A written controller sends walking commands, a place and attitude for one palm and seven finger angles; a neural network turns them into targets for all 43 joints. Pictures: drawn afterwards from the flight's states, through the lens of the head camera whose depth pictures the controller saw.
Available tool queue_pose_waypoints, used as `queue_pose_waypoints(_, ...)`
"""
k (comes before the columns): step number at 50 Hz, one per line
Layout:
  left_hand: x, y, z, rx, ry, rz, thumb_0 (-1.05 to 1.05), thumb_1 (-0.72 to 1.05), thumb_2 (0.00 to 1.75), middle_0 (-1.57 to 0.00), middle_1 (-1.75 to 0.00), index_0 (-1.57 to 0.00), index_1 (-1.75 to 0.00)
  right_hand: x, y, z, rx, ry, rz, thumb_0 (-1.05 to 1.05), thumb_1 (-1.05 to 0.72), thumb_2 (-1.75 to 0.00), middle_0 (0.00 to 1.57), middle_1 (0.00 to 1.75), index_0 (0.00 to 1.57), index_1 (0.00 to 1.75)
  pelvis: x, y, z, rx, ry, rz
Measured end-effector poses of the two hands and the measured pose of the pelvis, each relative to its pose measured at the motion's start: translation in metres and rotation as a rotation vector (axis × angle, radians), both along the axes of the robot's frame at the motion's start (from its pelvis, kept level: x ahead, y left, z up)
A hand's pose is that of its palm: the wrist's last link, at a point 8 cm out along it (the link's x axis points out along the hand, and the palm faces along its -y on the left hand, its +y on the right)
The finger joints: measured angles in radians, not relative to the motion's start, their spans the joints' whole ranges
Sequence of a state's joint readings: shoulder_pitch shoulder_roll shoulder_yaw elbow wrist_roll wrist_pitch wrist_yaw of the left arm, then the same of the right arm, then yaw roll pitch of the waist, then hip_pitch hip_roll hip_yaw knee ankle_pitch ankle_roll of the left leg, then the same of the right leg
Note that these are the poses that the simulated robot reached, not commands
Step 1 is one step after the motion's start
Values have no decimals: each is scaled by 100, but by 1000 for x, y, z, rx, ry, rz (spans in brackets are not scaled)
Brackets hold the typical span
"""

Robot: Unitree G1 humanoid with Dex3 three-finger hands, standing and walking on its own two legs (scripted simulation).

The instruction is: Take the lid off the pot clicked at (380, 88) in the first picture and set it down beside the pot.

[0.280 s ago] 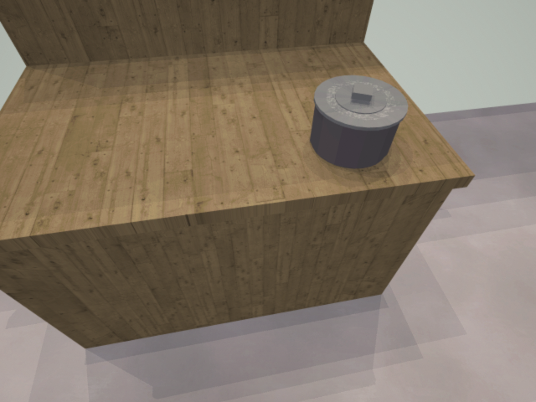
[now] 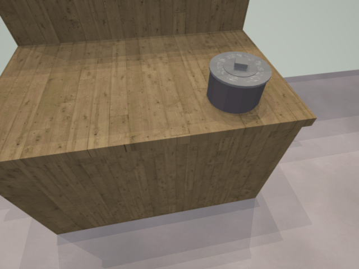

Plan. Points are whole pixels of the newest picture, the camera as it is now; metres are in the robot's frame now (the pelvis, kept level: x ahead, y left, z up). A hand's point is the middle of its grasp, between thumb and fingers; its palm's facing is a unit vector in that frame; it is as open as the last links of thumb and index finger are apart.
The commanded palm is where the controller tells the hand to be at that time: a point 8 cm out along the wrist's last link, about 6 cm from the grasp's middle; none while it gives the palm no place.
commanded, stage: look at it before walking up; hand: left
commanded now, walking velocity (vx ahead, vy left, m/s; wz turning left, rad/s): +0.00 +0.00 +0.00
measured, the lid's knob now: (241, 62) +0.71 -0.16 +0.09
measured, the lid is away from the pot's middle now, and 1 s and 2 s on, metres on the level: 0.00 0.00 0.00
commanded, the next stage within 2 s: walk to a spot facing it in 0.36 s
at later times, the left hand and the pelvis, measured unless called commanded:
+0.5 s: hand out of the picture +0.01 +0.17 -0.18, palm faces +0.03 -0.98 -0.21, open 7.4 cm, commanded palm none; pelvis +0.00 -0.01 +0.00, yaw +0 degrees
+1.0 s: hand out of the picture +0.06 +0.15 -0.16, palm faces -0.15 -0.95 -0.28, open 7.4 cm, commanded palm none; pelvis -0.01 -0.04 +0.00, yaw -14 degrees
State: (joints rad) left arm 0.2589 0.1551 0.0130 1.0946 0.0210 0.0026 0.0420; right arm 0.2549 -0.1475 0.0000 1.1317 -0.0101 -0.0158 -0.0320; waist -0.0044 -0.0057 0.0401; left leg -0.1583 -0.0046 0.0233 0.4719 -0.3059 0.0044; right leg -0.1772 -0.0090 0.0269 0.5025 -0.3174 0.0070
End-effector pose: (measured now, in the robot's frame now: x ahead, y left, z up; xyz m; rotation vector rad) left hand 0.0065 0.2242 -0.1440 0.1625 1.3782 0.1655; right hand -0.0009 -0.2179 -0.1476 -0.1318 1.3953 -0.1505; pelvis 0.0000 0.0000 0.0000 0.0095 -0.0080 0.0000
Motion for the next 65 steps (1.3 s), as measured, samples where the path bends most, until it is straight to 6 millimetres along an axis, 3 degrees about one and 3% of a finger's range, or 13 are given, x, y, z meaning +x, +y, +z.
queue_pose_waypoints(25, -5, -4, 0, -3, 18, 11, 0, 90, 90, -20, -30, -20, -30, -1, -6, 2, -7, 15, 3, 0, -91, -89, 20, 30, 20, 30, 1, -5, 1, -3, 6, 4)
queue_pose_waypoints(33, 0, 0, -5, 1, 43, -25, 0, 90, 90, -20, -30, -20, -30, -1, -15, -3, -26, -20, -56, 1, -91, -89, 21, 30, 20, 30, -4, -8, -6, 5, 17, -66)
queue_pose_waypoints(41, 34, -5, -1, 67, -9, -104, 0, 90, 90, -20, -30, -20, -30, -7, -49, -21, -25, -55, -126, 0, -91, -89, 21, 30, 20, 30, -8, -30, -19, 11, 7, -144)
queue_pose_waypoints(44, 43, -12, 7, 81, -41, -115, 0, 90, 90, -20, -30, -20, -30, -2, -62, -16, -37, -53, -135, 1, -91, -89, 21, 30, 20, 30, -8, -36, -13, 14, 14, -163)
queue_pose_waypoints(51, 60, -25, 21, 67, -26, -196, 0, 90, 90, -20, -30, -20, -30, 32, -82, 7, -64, -178, -180, 1, -91, -89, 20, 30, 20, 30, -6, -40, 2, 27, 31, -252)
queue_pose_waypoints(59, 99, -20, 18, 46, -53, -287, 0, 90, 90, -20, -30, -20, -30, 60, -83, 27, -107, -293, -232, 1, -91, -89, 20, 30, 20, 30, 3, -28, 3, 17, 33, -347)
queue_pose_waypoints(65, 147, -5, 4, 25, -100, -367, 0, 90, 90, -20, -30, -20, -30, 56, -69, 34, -167, -335, -283, 1, -91, -89, 21, 30, 20, 30, 17, -8, -6, -11, 49, -410)
